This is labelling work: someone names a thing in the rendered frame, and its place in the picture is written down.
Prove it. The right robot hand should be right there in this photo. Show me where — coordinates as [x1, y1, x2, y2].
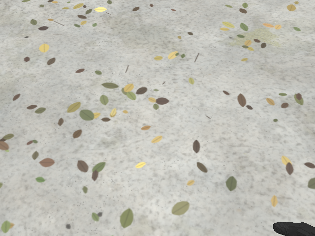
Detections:
[273, 221, 315, 236]

